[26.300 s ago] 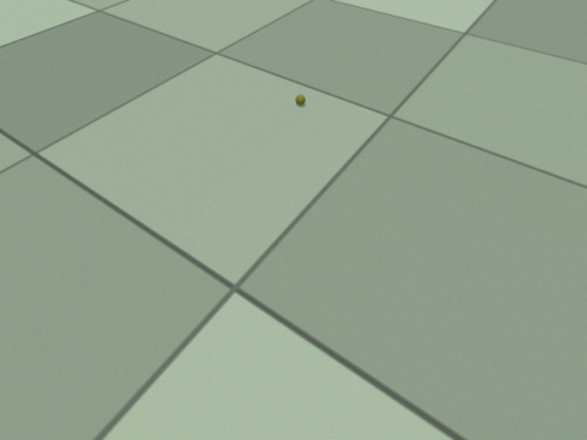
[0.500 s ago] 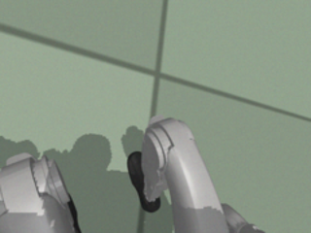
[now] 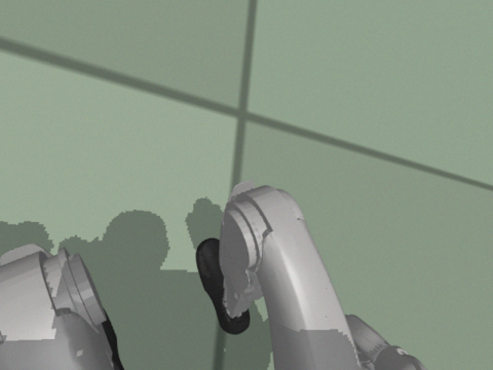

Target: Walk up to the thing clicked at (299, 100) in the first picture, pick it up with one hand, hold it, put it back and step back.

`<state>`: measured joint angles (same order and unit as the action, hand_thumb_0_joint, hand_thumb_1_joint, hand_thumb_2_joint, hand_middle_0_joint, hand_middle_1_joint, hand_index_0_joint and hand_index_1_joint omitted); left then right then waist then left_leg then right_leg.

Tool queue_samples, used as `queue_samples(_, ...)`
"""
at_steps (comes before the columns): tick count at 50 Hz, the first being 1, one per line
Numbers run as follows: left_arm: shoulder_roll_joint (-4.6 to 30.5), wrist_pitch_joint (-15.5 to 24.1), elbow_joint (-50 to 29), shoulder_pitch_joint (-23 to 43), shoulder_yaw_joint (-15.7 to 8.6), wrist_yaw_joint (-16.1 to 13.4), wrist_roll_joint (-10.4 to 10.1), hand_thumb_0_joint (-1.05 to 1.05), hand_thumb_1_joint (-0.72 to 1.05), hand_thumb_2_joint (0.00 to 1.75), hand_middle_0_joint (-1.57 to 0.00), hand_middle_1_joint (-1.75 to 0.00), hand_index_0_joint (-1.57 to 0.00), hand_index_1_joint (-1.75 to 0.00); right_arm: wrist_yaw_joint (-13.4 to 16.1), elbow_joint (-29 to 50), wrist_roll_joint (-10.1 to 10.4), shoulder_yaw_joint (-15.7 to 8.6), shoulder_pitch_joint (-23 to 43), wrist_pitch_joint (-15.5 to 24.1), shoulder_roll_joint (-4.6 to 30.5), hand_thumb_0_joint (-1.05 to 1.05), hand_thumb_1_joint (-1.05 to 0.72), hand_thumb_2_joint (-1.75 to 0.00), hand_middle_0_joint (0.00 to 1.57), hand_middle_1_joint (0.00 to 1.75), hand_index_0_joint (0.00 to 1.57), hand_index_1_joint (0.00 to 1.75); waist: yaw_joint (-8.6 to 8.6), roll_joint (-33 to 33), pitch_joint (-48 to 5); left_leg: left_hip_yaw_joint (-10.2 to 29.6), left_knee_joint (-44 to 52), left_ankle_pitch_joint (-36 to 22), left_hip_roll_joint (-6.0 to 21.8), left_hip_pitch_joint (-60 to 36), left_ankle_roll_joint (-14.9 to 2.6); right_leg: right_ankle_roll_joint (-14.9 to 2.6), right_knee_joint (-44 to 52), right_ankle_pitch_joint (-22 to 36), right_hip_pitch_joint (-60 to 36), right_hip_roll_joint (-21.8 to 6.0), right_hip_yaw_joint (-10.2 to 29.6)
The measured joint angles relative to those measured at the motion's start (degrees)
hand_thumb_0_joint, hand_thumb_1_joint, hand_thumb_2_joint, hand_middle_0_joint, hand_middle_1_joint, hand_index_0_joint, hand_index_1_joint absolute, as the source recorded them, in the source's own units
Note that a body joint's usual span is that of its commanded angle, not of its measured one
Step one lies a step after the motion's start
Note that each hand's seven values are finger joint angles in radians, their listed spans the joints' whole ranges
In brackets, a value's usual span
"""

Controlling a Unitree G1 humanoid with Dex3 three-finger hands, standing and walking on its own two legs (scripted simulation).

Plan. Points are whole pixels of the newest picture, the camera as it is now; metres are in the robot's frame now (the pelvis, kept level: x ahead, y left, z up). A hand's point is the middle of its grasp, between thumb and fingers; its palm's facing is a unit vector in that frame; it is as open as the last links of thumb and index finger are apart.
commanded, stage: open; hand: left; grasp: from above
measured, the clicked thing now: out of the picture +0.45 +0.34 -0.27
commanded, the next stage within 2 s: withdraw in 0.88 s
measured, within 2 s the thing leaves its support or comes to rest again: neither
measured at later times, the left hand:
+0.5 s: hand out of the picture +0.43 +0.34 -0.25, palm faces -0.44 -0.16 -0.88, open 11.4 cm
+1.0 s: hand out of the picture +0.43 +0.34 -0.25, palm faces -0.46 -0.16 -0.87, open 13.5 cm
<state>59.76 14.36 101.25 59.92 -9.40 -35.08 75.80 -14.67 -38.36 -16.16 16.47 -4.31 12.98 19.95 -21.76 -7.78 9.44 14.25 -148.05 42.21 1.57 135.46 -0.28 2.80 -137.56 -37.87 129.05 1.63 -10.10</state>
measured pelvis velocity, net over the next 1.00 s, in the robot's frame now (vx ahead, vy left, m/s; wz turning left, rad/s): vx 0.00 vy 0.00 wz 0.00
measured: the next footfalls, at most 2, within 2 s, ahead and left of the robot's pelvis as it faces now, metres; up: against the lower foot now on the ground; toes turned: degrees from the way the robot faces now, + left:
none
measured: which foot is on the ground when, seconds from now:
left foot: down 0.00-1.00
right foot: down 0.00-1.00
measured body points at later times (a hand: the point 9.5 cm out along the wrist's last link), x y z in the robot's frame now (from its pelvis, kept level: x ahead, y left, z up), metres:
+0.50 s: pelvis +0.00 +0.00 +0.00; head +0.27 +0.13 +0.33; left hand +0.45 +0.34 -0.20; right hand +0.06 -0.26 -0.05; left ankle +0.06 +0.12 -0.26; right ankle +0.11 -0.12 -0.26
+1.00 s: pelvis +0.00 +0.00 +0.00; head +0.27 +0.13 +0.33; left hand +0.45 +0.35 -0.20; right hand +0.06 -0.25 -0.06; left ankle +0.06 +0.12 -0.26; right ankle +0.11 -0.12 -0.26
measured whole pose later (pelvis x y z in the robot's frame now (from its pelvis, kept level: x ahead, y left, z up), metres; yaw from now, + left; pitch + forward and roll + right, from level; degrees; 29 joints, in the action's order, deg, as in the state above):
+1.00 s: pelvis +0.00 +0.00 +0.00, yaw +0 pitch +28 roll -14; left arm 60.2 15.2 99.7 59.8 -7.9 -33.7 74.7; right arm -14.6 -37.5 -15.8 17.7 -4.5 13.1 20.2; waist -21.6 -8.1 9.9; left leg 14.8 -147.6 42.2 1.5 134.9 0.1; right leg 2.6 -136.9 -37.7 128.5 1.7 -10.6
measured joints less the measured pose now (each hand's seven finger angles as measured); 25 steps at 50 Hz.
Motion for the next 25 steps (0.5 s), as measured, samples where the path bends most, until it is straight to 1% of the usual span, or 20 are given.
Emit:
queue_samples(5,0.1,0.4,-0.3,0.0,0.5,0.4,-0.3,0.03,0.26,0.41,-0.92,-0.62,-0.78,-0.53,0.1,0.1,0.1,0.2,-0.2,0.1,0.0,0.0,-0.92,-0.91,0.2,0.3,0.2,0.3,0.19,0.0,0.2,0.0,0.0,-0.1,0.1,0.1,-0.13,0.11,0.1,0.2,0.1,0.1,0.0)
queue_samples(10,0.0,0.8,0.1,-0.1,1.0,0.5,-0.2,0.03,0.27,0.43,-0.85,-0.65,-0.72,-0.55,0.1,0.1,0.2,0.5,-0.3,0.1,0.0,0.0,-0.91,-0.9,0.2,0.3,0.2,0.3,0.35,0.0,0.2,0.0,0.0,-0.1,0.1,-0.2,-0.13,0.14,0.2,0.2,-0.1,0.2,0.0)
queue_samples(12,-0.1,0.9,0.0,-0.3,1.1,0.5,-0.1,0.02,0.24,0.45,-0.8,-0.67,-0.68,-0.57,0.1,0.2,0.2,0.6,-0.4,0.2,0.0,0.0,-0.91,-0.9,0.2,0.3,0.2,0.3,0.42,0.0,0.2,0.0,0.0,-0.1,0.1,-0.3,-0.08,0.1,0.2,0.2,-0.3,0.2,0.0)
queue_samples(19,0.5,0.9,0.1,0.4,1.8,-0.5,-0.2,0.01,0.05,0.55,-0.57,-0.7,-0.54,-0.64,0.2,0.4,0.2,0.7,-0.2,0.5,0.2,0.0,-0.91,-0.9,0.2,0.3,0.2,0.3,0.15,-0.3,0.2,0.2,0.1,-0.3,0.1,-0.1,-0.15,0.19,0.4,0.5,-0.2,0.2,-0.2)
queue_samples(25,0.4,0.5,-0.3,0.6,1.3,-0.4,0.1,0.01,-0.09,0.65,-0.42,-0.76,-0.43,-0.73,0.2,0.5,0.1,0.7,-0.3,0.4,0.4,0.0,-0.91,-0.9,0.2,0.3,0.2,0.3,-0.05,-0.4,0.0,0.4,0.2,-0.2,0.1,0.0,-0.08,0.14,0.6,0.4,-0.2,0.2,-0.3)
